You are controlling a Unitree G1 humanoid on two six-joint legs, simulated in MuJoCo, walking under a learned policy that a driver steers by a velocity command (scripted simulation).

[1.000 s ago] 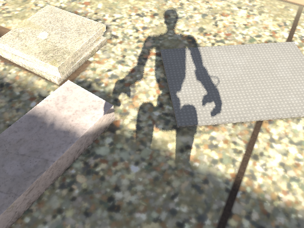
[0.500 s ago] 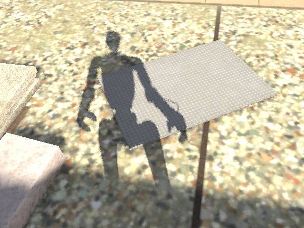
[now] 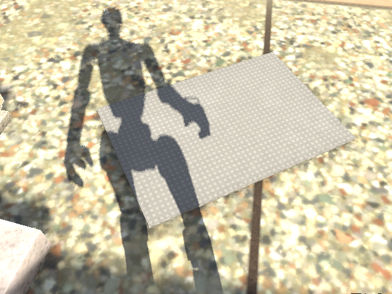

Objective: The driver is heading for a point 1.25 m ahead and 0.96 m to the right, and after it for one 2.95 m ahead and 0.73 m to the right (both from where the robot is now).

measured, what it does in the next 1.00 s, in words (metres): walks ahead, turning right: right foot, then left foot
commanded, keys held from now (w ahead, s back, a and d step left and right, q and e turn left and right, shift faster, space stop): w+e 1.00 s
